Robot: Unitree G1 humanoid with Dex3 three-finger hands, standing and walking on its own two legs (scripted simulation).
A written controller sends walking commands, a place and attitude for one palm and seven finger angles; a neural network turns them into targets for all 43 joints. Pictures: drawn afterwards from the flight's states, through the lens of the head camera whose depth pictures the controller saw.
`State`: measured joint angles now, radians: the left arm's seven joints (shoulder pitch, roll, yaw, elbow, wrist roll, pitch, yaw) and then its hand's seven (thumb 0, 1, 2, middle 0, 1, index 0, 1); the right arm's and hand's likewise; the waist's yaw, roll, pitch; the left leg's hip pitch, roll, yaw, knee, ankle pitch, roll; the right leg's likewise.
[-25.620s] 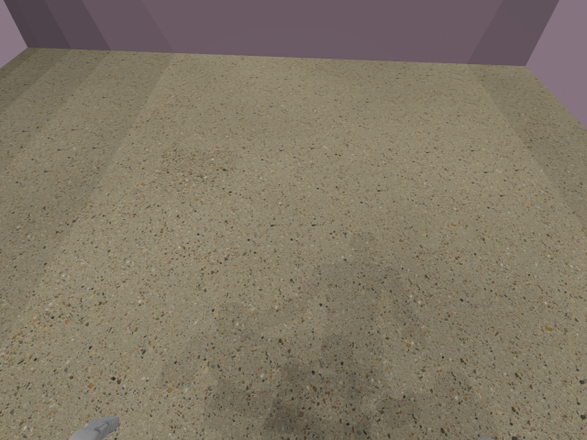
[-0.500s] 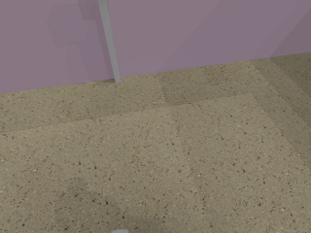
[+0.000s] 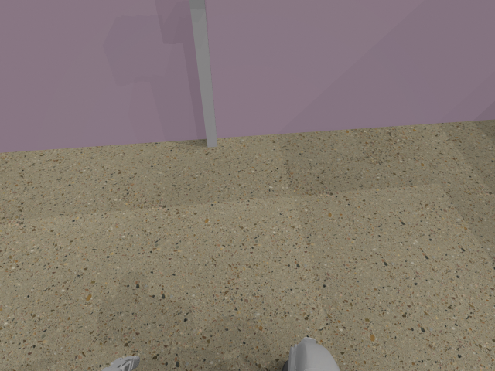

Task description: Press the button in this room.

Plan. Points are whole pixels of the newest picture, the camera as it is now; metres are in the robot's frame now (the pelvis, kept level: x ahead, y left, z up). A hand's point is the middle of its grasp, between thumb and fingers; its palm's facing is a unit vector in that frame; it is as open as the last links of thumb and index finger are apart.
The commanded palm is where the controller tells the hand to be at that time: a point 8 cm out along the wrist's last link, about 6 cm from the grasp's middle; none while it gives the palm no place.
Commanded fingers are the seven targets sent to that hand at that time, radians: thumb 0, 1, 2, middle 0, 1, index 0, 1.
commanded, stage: turn or walk to find it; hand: left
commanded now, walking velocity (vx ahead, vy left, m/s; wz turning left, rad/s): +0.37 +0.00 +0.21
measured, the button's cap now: out of the picture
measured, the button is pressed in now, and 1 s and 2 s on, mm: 0 0 0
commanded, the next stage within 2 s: stand and wait in 0.60 s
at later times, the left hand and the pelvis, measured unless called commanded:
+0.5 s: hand out of the picture +0.15 +0.13 -0.16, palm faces +0.21 -0.96 -0.20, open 7.3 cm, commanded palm none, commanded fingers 0.00 0.90 0.90 -0.20 -0.30 -0.20 -0.30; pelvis +0.20 -0.04 +0.01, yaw +9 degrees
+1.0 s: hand (159, 258) +0.37 +0.21 -0.17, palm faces +0.22 -0.95 -0.22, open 7.3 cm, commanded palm none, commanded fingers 0.00 0.90 0.90 -0.20 -0.30 -0.20 -0.30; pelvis +0.35 +0.01 +0.00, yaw +10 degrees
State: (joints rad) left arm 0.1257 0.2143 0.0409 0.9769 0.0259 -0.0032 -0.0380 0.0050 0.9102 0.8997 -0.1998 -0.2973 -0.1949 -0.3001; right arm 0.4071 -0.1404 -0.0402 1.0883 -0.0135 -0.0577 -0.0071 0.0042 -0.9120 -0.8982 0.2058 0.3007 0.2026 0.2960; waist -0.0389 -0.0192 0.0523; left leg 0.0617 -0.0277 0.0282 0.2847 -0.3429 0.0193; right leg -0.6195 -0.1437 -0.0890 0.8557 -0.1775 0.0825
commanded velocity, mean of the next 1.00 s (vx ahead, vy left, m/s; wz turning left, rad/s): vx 0.22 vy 0.00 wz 0.10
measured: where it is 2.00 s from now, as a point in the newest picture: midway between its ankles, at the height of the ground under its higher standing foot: (243, 327)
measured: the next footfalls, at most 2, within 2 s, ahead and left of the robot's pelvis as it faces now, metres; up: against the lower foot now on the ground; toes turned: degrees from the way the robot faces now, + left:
right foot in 0.10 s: +0.22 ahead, -0.13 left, +0.00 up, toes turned -7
left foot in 0.66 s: +0.37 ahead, +0.14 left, +0.00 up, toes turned +16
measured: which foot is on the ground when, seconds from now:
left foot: down 0.00-0.10, up 0.12-0.64, down 0.66-1.00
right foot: up 0.00-0.08, down 0.10-0.66, up 0.68-1.00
